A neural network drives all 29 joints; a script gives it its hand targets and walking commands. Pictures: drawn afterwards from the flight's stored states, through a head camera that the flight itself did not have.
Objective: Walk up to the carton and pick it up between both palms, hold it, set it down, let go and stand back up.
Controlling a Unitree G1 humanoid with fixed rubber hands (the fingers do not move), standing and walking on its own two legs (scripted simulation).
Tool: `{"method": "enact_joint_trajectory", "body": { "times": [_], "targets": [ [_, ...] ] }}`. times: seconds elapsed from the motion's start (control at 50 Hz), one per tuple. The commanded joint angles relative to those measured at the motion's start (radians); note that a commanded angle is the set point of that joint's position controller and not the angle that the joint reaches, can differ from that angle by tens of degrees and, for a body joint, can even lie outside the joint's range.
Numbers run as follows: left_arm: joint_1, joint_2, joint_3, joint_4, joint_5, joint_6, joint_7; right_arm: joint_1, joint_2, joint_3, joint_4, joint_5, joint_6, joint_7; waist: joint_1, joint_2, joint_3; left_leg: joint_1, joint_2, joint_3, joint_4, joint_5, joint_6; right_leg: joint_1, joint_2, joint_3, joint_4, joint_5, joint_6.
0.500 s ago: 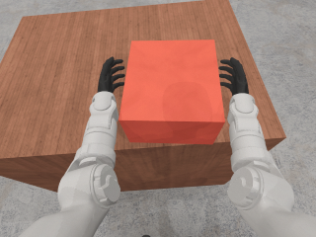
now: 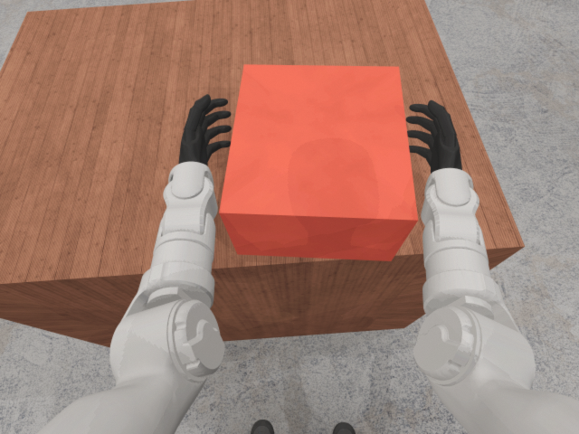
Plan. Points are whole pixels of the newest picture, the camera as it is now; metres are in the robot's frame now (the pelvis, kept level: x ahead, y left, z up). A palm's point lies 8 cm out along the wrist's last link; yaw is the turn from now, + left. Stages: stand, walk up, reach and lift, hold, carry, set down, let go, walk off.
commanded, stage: set down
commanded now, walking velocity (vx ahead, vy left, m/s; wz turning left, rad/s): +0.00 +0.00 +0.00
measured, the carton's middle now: (316, 162) +0.49 -0.04 +0.00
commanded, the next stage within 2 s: none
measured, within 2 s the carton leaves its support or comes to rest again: neither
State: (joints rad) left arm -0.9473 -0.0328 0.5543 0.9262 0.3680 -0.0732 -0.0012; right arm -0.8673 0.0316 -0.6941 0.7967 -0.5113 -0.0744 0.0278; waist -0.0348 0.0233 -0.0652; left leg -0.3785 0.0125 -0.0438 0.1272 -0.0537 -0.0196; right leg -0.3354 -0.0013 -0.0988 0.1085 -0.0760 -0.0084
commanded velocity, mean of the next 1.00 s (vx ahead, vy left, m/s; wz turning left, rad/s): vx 0.00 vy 0.00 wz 0.00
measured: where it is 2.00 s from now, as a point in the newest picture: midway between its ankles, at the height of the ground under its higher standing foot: outside the picture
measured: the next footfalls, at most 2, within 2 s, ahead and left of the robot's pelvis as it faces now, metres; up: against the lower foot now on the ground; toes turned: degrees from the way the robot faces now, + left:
none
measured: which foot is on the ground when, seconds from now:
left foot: down 0.00-1.00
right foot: down 0.00-1.00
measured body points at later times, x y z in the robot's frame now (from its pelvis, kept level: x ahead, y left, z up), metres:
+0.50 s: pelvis +0.00 +0.00 +0.00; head +0.13 -0.01 +0.43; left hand +0.48 +0.13 +0.07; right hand +0.45 -0.21 +0.06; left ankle -0.02 +0.13 -0.75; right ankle -0.04 -0.10 -0.75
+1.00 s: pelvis +0.00 +0.00 +0.00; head +0.13 +0.00 +0.43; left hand +0.48 +0.13 +0.06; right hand +0.45 -0.21 +0.06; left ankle -0.02 +0.13 -0.75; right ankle -0.04 -0.10 -0.75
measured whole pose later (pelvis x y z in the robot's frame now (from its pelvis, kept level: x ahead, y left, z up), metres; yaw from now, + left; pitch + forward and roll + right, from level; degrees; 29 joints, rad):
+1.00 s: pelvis +0.00 +0.00 +0.00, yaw +0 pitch +17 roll +0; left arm -0.91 -0.04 0.55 0.83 0.37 -0.07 -0.05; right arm -0.84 0.05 -0.67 0.72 -0.48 -0.08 0.06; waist -0.03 0.00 -0.02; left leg -0.35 0.02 -0.04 0.11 -0.05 -0.02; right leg -0.32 0.00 -0.09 0.12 -0.09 -0.01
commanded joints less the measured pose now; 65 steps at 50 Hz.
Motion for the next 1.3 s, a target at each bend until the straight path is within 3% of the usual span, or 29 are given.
{"method": "enact_joint_trajectory", "body": {
  "times": [0.0, 0.22, 0.72, 0.9, 0.96, 1.0, 1.06, 1.12, 1.16, 1.22, 1.28],
  "targets": [
    [-0.355, -0.335, -0.208, -0.007, 0.030, -0.003, -0.101, -0.443, 0.346, 0.239, -0.038, -0.009, -0.064, 0.121, -0.004, -0.017, -0.549, 0.323, -0.001, 0.009, 0.097, 0.352, 0.008, 0.256, 0.027, -0.048, 0.107, 0.548, 0.064],
    [-0.313, -0.297, -0.191, -0.017, 0.029, 0.006, -0.118, -0.399, 0.319, 0.242, -0.069, 0.000, -0.045, 0.119, -0.007, -0.048, -0.481, 0.240, -0.012, 0.009, 0.063, 0.277, 0.034, 0.344, 0.015, -0.036, 0.132, 0.599, 0.087],
    [-0.252, -0.293, -0.197, -0.062, 0.041, 0.028, -0.123, -0.330, 0.282, 0.214, -0.072, 0.004, -0.015, 0.128, -0.012, -0.010, -0.443, 0.335, -0.011, 0.006, 0.068, 0.283, 0.006, 0.226, 0.025, -0.058, 0.098, 0.491, 0.085],
    [-0.239, -0.213, -0.169, -0.056, 0.028, 0.028, -0.111, -0.319, 0.201, 0.216, -0.065, 0.006, -0.003, 0.113, 0.003, -0.036, -0.460, 0.296, -0.018, 0.022, 0.063, 0.295, 0.013, 0.254, 0.028, -0.033, 0.121, 0.542, 0.089],
    [-0.244, -0.064, -0.156, -0.030, -0.018, -0.004, -0.076, -0.326, 0.046, 0.234, -0.055, 0.068, -0.011, 0.075, 0.016, -0.043, -0.509, 0.271, -0.020, 0.041, 0.076, 0.317, 0.014, 0.237, 0.033, -0.010, 0.136, 0.573, 0.080],
    [-0.283, 0.074, -0.203, 0.005, -0.111, -0.047, -0.029, -0.376, -0.091, 0.285, -0.022, 0.190, -0.031, 0.027, 0.031, -0.038, -0.585, 0.228, -0.019, 0.054, 0.102, 0.340, 0.024, 0.215, 0.039, 0.020, 0.159, 0.602, 0.062],
    [-0.398, 0.157, -0.321, 0.113, -0.287, -0.108, 0.033, -0.471, -0.148, 0.416, 0.134, 0.381, -0.059, -0.025, 0.053, -0.031, -0.706, 0.000, -0.021, 0.060, 0.139, 0.326, 0.052, 0.258, 0.026, 0.088, 0.231, 0.691, 0.035],
    [-0.478, 0.250, -0.339, 0.215, -0.385, -0.157, 0.057, -0.550, -0.223, 0.527, 0.266, 0.507, -0.092, -0.040, 0.062, -0.067, -0.826, -0.337, -0.027, 0.077, 0.096, 0.242, 0.092, 0.504, -0.013, 0.151, 0.352, 0.906, 0.055],
    [-0.521, 0.312, -0.356, 0.274, -0.426, -0.199, 0.065, -0.602, -0.262, 0.575, 0.318, 0.573, -0.123, -0.054, 0.061, -0.084, -0.909, -0.414, -0.019, 0.088, 0.084, 0.232, 0.104, 0.570, -0.034, 0.165, 0.380, 0.965, 0.072],
    [-0.599, 0.395, -0.405, 0.341, -0.492, -0.252, 0.074, -0.679, -0.345, 0.626, 0.375, 0.653, -0.160, -0.067, 0.056, -0.088, -1.004, -0.372, -0.003, 0.093, 0.114, 0.274, 0.088, 0.515, -0.038, 0.158, 0.374, 0.922, 0.076],
    [-0.652, 0.449, -0.463, 0.390, -0.554, -0.266, 0.086, -0.730, -0.446, 0.662, 0.439, 0.724, -0.170, -0.060, 0.059, -0.037, -1.052, -0.133, 0.022, 0.090, 0.193, 0.367, 0.027, 0.264, -0.010, 0.116, 0.318, 0.755, 0.068]
  ]
}}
